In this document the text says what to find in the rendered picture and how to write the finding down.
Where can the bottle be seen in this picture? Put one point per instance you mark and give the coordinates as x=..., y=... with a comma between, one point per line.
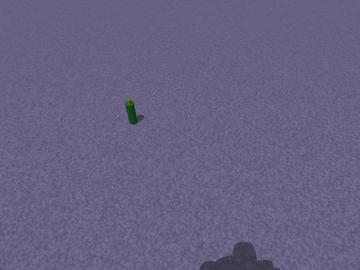
x=131, y=112

